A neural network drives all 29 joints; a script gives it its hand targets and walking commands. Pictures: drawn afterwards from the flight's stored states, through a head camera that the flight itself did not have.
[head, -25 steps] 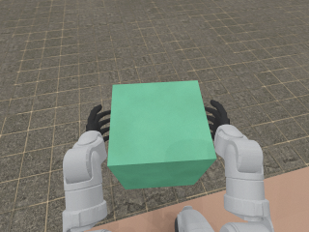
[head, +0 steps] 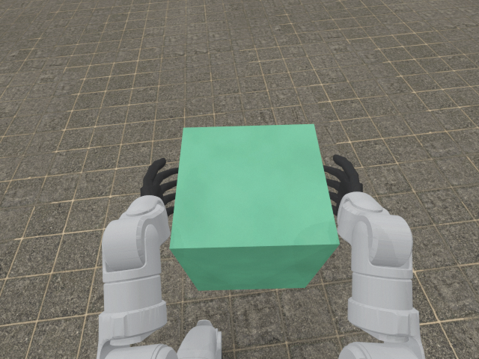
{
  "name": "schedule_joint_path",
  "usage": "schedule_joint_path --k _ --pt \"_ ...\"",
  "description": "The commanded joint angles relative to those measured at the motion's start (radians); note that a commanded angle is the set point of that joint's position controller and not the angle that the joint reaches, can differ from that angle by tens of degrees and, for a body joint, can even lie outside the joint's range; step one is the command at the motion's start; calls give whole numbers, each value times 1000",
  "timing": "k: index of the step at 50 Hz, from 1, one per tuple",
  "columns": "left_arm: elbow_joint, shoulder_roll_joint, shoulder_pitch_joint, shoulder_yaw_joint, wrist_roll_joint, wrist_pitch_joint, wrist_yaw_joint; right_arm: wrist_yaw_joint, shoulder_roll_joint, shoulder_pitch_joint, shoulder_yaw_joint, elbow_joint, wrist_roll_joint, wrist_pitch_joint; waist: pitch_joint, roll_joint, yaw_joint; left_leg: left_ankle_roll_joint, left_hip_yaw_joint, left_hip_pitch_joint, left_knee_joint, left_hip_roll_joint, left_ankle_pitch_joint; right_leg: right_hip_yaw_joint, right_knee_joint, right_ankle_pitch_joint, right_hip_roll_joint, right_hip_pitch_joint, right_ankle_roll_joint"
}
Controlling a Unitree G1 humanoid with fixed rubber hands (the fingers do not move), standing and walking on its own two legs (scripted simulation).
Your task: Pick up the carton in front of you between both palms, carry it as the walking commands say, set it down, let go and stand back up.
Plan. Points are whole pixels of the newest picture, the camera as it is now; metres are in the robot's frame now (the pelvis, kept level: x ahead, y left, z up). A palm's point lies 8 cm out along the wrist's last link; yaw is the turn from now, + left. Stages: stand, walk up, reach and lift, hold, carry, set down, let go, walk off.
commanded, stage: carry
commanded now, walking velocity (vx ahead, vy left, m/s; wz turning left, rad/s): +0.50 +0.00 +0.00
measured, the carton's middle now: (250, 215) +0.35 +0.02 +0.03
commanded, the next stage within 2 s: none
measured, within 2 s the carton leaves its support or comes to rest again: neither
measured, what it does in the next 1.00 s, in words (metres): walks ahead: left foot, then right foot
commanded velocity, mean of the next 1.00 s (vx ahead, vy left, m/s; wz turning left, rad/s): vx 0.50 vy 0.00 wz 0.00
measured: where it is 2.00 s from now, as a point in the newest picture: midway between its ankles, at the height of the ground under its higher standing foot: (254, 166)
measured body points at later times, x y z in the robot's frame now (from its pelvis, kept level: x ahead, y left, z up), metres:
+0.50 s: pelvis +0.31 +0.04 +0.01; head +0.34 +0.05 +0.45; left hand +0.62 +0.17 +0.07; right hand +0.60 -0.13 +0.08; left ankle +0.26 +0.10 -0.75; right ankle +0.41 -0.12 -0.69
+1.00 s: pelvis +0.62 -0.01 +0.00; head +0.58 -0.02 +0.45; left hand +0.86 +0.15 +0.09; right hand +0.87 -0.16 +0.09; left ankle +0.75 +0.15 -0.70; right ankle +0.54 -0.09 -0.75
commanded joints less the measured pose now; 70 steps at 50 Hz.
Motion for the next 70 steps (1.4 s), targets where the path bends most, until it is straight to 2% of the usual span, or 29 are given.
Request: schedule_joint_path --k 1,5,7,8,9,10,11,13,14,17,22,29,32,33,34,35,36,39,41,44,49,54,57,58,59,60,63,65,70 --pt "-137 -848 -629 -714 -331 5 -132 66 787 -612 687 -68 248 -25 -409 -105 22 11 63 -34 -131 -43 107 202 -42 698 -227 420 -67" --pt "-74 -813 -563 -683 -291 25 -130 74 748 -572 663 -30 226 3 -359 -135 28 43 123 126 -389 -94 213 127 0 785 -199 423 -21" --pt "-45 -811 -551 -671 -271 31 -131 80 732 -548 637 6 212 9 -408 -146 -48 61 172 429 -505 -130 256 69 146 876 -186 335 29" --pt "-34 -806 -560 -669 -263 33 -131 83 727 -531 624 25 202 10 -462 -103 -87 66 146 650 -501 -88 273 33 293 730 -165 211 64" --pt "-24 -810 -568 -665 -257 36 -131 86 716 -519 611 40 196 11 -552 30 -97 110 -114 927 -377 139 471 41 494 307 -142 -36 102" --pt "-4 -833 -550 -666 -258 43 -129 83 709 -527 605 63 195 8 -645 257 -112 299 -495 1207 -384 377 469 62 784 -268 0 -385 136" --pt "-22 -832 -551 -668 -262 43 -126 86 756 -483 624 76 214 4 -615 236 -125 305 -576 1158 -475 336 252 124 885 -286 -3 -496 113" --pt "-60 -928 -590 -678 -269 33 -129 109 866 -563 678 -3 271 -10 -509 70 -106 235 -430 991 -534 273 191 131 831 -171 -87 -513 106" --pt "-74 -960 -583 -687 -266 25 -134 123 917 -602 711 -37 301 -19 -472 46 -97 210 -362 903 -563 256 199 131 764 -129 -116 -478 115" --pt "-122 -1008 -510 -727 -246 2 -145 151 983 -599 784 -112 350 -39 -465 77 -82 173 -236 816 -630 215 160 90 610 -79 -128 -395 142" --pt "-252 -990 -307 -801 -221 -5 -151 180 948 -383 834 -208 345 -38 -424 113 -81 152 -101 913 -646 176 381 12 315 37 -123 -433 166" --pt "-442 -945 -77 -855 -274 81 -182 196 884 -60 809 -341 311 44 -309 151 -91 107 34 958 -607 133 569 -84 7 225 -70 -335 136" --pt "-457 -914 9 -842 -277 122 -201 200 850 18 804 -374 295 83 -340 124 -69 46 124 828 -393 111 654 -165 -102 237 -25 3 111" --pt "-453 -891 10 -831 -273 133 -205 200 821 -8 807 -388 297 95 -385 92 -54 15 142 665 -255 89 501 -90 -79 176 -84 219 92" --pt "-451 -854 22 -814 -269 145 -206 200 801 -37 811 -404 304 109 -450 -83 -39 -14 149 449 10 36 154 262 -102 83 -322 396 24" --pt "-436 -843 -8 -809 -274 149 -207 199 792 -54 825 -423 307 122 -450 -292 -38 -25 93 112 214 -90 -310 580 -174 77 -492 584 -114" --pt "-437 -860 7 -803 -282 153 -209 201 796 -77 833 -424 321 129 -406 -247 -39 1 -1 27 345 -43 -345 579 -194 90 -491 518 -129" --pt "-453 -922 -56 -819 -298 152 -216 213 870 -109 846 -396 340 125 -326 -42 -48 11 -28 78 253 61 -192 337 -260 84 -410 275 -44" --pt "-457 -937 -67 -828 -305 147 -220 212 895 -88 844 -377 331 117 -311 -74 -52 -6 12 153 120 60 -130 211 -308 -2 -365 174 -9" --pt "-450 -927 -46 -834 -307 142 -229 205 901 -60 838 -364 309 106 -262 -110 -51 -36 56 132 -62 62 -44 142 -365 -36 -346 161 -23" --pt "-464 -889 -11 -824 -293 140 -225 193 871 -36 843 -389 305 102 -198 -118 -47 -35 122 160 -292 36 104 32 -345 146 -300 203 4" --pt "-449 -829 5 -804 -273 154 -209 187 804 -43 832 -396 313 118 -150 -157 -42 -7 176 219 -397 15 122 -1 -257 290 -297 275 25" --pt "-445 -813 14 -809 -267 164 -201 186 786 0 807 -362 308 125 -262 -92 -69 13 248 606 -456 -58 11 -112 98 508 -234 171 86" --pt "-451 -807 16 -811 -267 169 -200 187 779 19 794 -354 299 125 -352 27 -89 60 -8 830 -511 109 -123 -114 342 340 -194 -22 133" --pt "-472 -815 7 -824 -270 174 -200 190 782 24 792 -329 295 118 -438 292 -94 190 -435 1030 -619 350 -172 -86 645 20 -65 -303 173" --pt "-468 -839 -11 -846 -283 170 -206 195 822 43 797 -333 302 111 -400 294 -88 207 -512 1032 -663 368 -6 32 775 -221 -52 -451 149" --pt "-452 -963 -29 -870 -294 132 -226 215 941 -28 835 -376 329 79 -373 57 -76 134 -230 853 -638 296 113 105 749 -86 -183 -435 112" --pt "-456 -1007 -24 -881 -290 105 -227 224 972 -51 857 -400 347 57 -356 95 -73 97 -114 753 -697 255 1 74 634 -13 -186 -369 119" --pt "-498 -977 35 -881 -263 78 -206 230 921 -6 880 -446 360 38 -281 122 -75 125 0 762 -771 220 -15 3 341 107 -182 -409 151"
